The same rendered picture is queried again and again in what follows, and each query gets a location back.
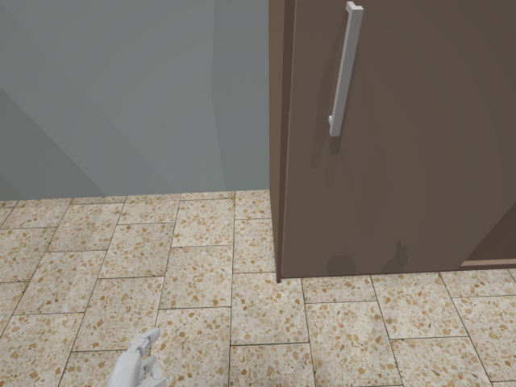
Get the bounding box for handle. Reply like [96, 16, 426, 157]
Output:
[328, 2, 364, 136]

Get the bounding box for left robot hand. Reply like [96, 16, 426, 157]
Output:
[106, 327, 166, 387]

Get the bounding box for wardrobe door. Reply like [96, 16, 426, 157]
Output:
[281, 0, 516, 277]
[465, 202, 516, 261]

